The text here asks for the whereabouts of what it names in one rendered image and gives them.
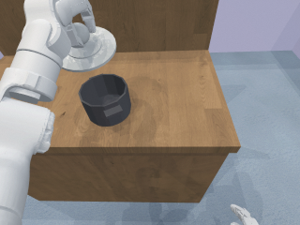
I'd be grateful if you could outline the robot right hand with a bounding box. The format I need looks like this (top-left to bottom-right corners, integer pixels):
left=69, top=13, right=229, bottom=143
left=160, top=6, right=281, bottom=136
left=230, top=204, right=259, bottom=225

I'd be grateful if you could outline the knob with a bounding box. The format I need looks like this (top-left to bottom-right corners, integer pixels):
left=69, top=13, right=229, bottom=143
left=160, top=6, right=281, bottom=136
left=73, top=22, right=90, bottom=44

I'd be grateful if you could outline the pot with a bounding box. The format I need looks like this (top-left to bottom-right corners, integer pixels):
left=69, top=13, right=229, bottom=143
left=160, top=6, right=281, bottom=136
left=78, top=73, right=131, bottom=127

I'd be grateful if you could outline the table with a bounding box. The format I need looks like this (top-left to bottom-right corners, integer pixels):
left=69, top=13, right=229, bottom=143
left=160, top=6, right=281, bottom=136
left=0, top=0, right=241, bottom=203

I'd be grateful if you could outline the left robot forearm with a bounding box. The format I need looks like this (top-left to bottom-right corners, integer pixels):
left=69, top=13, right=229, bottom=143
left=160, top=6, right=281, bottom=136
left=0, top=0, right=73, bottom=104

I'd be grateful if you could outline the lid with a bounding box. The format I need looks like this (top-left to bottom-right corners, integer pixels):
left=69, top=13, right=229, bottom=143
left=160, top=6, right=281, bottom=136
left=62, top=26, right=117, bottom=73

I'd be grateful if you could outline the robot left upper arm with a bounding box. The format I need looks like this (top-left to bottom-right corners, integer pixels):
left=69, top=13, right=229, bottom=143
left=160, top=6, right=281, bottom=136
left=0, top=97, right=55, bottom=225

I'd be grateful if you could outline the robot left hand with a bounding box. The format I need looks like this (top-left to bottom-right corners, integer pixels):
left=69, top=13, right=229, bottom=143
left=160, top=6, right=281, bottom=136
left=67, top=0, right=96, bottom=49

